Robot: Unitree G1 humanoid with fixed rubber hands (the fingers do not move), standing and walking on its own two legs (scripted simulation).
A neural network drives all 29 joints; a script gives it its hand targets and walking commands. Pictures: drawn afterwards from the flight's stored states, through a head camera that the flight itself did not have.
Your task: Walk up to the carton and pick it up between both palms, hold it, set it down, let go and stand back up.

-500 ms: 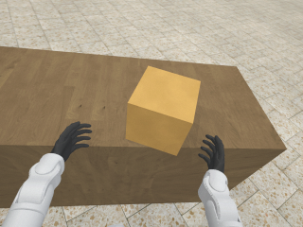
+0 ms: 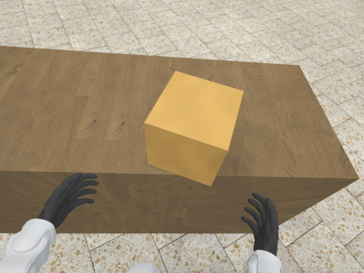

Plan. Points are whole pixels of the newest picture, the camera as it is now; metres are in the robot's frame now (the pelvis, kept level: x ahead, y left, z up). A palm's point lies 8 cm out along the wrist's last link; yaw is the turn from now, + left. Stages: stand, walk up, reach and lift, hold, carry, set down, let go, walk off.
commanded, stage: set down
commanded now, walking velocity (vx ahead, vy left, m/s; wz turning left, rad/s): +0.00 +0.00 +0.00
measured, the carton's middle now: (193, 129) +0.44 +0.00 +0.02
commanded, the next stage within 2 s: let go in 1.60 s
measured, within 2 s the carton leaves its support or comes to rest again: neither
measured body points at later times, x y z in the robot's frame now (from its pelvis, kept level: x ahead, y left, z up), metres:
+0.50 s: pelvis +0.00 -0.01 +0.00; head +0.04 +0.02 +0.45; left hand +0.20 +0.26 -0.01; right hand +0.18 -0.15 +0.00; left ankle +0.03 +0.07 -0.74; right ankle +0.01 -0.15 -0.73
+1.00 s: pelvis +0.02 -0.02 +0.00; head +0.06 +0.01 +0.45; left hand +0.20 +0.25 -0.02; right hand +0.17 -0.17 -0.03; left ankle +0.03 +0.07 -0.73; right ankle +0.01 -0.15 -0.73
